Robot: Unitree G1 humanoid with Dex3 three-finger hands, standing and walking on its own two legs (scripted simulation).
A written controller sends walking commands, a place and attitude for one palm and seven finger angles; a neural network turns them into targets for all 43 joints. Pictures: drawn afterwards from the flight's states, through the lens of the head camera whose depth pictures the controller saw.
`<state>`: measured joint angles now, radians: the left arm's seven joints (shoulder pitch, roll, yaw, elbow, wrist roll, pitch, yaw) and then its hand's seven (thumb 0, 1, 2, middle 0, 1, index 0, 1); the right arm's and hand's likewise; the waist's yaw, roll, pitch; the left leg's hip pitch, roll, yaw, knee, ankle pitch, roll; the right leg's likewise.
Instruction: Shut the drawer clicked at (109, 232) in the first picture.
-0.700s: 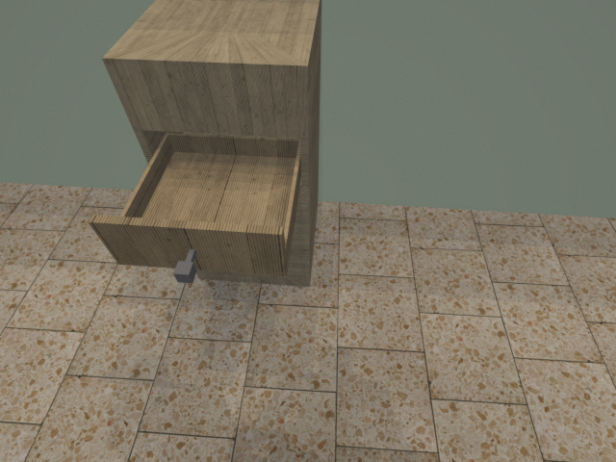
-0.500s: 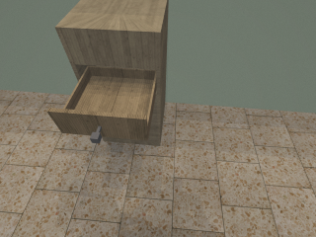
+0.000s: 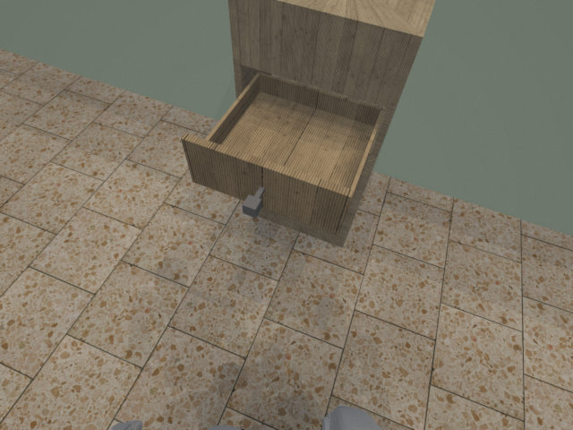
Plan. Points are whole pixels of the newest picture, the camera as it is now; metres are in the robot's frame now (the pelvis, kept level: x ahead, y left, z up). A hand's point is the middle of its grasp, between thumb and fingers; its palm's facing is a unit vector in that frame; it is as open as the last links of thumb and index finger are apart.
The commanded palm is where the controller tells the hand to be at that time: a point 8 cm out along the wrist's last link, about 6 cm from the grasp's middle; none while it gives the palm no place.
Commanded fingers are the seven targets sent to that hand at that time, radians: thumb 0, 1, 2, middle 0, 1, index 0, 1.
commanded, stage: stand and wait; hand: left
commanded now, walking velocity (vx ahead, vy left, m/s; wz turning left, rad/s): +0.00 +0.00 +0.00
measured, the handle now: (255, 200) +0.56 +0.09 -0.15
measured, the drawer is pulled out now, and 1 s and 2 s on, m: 0.30 0.30 0.30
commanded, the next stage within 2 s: turn or walk to find it in 0.80 s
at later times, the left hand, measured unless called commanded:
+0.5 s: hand out of the picture +0.06 +0.15 -0.17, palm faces +0.03 -0.97 -0.22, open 7.4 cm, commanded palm none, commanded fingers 0.00 0.90 0.90 -0.20 -0.30 -0.20 -0.30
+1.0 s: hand out of the picture +0.11 +0.18 -0.16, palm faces +0.02 -0.95 -0.30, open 7.4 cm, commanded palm none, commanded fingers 0.00 0.90 0.90 -0.20 -0.30 -0.20 -0.30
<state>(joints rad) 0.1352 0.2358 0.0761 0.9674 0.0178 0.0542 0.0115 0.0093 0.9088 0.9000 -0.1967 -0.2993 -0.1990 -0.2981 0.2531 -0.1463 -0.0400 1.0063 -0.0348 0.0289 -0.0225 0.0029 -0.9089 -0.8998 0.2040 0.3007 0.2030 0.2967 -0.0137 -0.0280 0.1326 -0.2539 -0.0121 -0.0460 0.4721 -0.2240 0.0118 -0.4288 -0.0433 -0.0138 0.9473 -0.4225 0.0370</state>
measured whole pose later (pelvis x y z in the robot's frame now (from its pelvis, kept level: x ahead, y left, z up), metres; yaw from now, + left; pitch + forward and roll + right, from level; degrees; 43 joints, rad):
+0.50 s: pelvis +0.02 -0.04 +0.00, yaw +1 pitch -1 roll +0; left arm 0.15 0.20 0.02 1.08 0.01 0.01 0.01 0.01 0.91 0.90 -0.20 -0.30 -0.20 -0.30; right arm 0.14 -0.21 -0.03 1.06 -0.02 0.00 -0.02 0.00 -0.91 -0.90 0.20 0.30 0.20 0.30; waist 0.00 0.00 0.12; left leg -0.17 0.02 -0.03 0.43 -0.25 -0.03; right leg -0.17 0.00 -0.02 0.45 -0.27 -0.01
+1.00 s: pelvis +0.02 -0.05 +0.00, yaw +1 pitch -1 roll +0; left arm 0.09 0.27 0.03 1.08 0.00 0.00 0.02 0.01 0.91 0.90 -0.20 -0.30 -0.20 -0.30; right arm 0.18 -0.25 -0.02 1.11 -0.02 0.02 -0.02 0.00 -0.91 -0.90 0.20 0.30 0.20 0.30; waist -0.03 0.01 0.09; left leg -0.13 0.03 -0.03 0.38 -0.22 -0.05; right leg -0.13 0.01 -0.03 0.40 -0.25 -0.02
